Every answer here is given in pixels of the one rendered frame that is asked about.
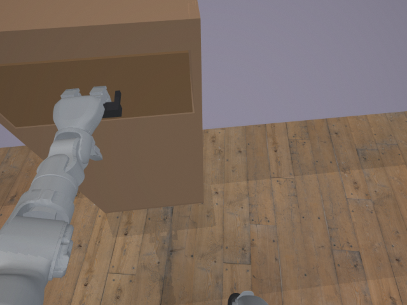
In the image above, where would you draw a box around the left robot upper arm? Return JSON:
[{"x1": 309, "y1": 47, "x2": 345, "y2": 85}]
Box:
[{"x1": 0, "y1": 216, "x2": 74, "y2": 305}]

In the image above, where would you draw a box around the right robot shin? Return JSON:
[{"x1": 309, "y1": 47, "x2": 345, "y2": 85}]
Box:
[{"x1": 237, "y1": 291, "x2": 254, "y2": 299}]

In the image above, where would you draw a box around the robot left hand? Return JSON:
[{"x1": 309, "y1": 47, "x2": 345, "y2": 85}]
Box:
[{"x1": 53, "y1": 86, "x2": 111, "y2": 161}]

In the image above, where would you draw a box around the robot left forearm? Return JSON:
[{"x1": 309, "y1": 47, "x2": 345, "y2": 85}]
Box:
[{"x1": 0, "y1": 128, "x2": 93, "y2": 242}]

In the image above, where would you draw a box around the cabinet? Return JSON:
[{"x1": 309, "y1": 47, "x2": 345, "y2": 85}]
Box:
[{"x1": 0, "y1": 0, "x2": 204, "y2": 213}]

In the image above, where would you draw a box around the drawer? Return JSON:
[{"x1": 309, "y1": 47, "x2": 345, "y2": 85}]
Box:
[{"x1": 0, "y1": 50, "x2": 193, "y2": 127}]

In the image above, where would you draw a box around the handle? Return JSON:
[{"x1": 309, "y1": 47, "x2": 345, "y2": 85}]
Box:
[{"x1": 102, "y1": 90, "x2": 122, "y2": 118}]

